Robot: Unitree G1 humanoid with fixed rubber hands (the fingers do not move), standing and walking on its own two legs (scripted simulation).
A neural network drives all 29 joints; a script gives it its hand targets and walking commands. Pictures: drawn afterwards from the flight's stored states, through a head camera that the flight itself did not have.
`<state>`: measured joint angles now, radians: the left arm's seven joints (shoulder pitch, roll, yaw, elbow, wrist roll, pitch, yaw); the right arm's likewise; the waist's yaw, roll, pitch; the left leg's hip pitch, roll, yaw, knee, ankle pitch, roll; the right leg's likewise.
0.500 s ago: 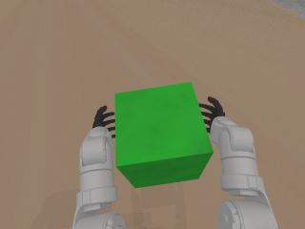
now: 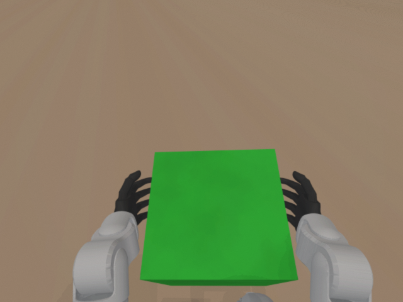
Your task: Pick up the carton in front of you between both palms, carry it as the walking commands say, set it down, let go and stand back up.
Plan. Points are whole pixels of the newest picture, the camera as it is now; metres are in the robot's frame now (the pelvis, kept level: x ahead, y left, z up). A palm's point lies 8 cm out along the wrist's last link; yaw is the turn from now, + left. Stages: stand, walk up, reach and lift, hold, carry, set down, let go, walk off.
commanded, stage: carry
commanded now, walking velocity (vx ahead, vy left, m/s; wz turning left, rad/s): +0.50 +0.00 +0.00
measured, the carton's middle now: (216, 226) +0.26 -0.02 +0.00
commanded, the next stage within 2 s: none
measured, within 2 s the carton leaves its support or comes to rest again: neither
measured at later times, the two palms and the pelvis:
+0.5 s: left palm (145, 87) +0.59 +0.13 +0.09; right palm (260, 74) +0.63 -0.17 +0.09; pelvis +0.36 -0.05 +0.00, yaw +4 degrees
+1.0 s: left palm (156, 51) +0.75 +0.11 +0.09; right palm (258, 48) +0.76 -0.19 +0.09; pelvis +0.51 -0.04 -0.01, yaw +2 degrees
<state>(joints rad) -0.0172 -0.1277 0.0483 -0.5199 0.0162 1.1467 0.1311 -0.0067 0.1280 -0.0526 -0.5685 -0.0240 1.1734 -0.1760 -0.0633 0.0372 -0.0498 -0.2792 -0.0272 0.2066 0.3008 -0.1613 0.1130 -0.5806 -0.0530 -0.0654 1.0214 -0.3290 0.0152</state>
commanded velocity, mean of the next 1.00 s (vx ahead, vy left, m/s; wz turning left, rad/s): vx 0.11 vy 0.00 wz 0.00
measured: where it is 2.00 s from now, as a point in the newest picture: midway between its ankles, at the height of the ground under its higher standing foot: (214, 228)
